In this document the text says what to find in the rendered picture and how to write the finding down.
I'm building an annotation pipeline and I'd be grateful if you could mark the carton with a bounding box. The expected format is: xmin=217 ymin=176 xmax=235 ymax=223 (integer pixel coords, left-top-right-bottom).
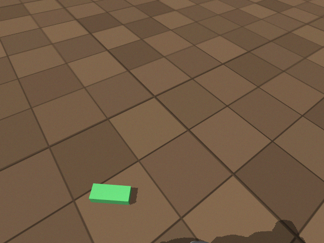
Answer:
xmin=89 ymin=183 xmax=132 ymax=205

